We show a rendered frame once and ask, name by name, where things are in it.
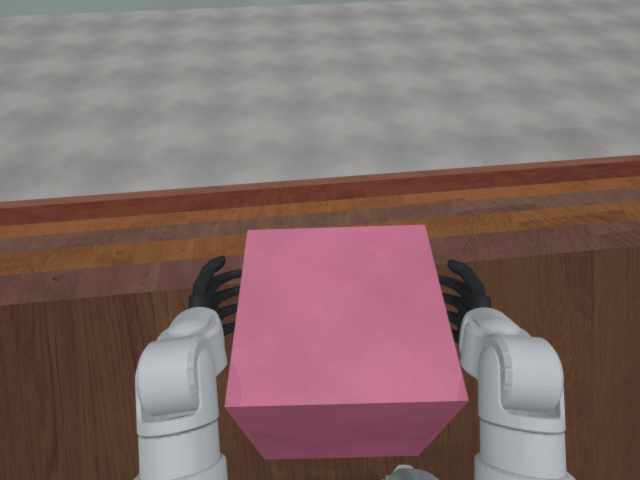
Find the robot right hand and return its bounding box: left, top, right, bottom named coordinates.
left=438, top=259, right=491, bottom=344

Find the left robot forearm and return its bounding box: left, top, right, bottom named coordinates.
left=133, top=307, right=228, bottom=480

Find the carton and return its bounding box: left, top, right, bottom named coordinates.
left=224, top=225, right=469, bottom=460

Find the robot left hand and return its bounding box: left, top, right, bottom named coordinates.
left=188, top=256, right=242, bottom=336

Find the right robot forearm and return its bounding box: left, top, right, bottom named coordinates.
left=459, top=307, right=576, bottom=480

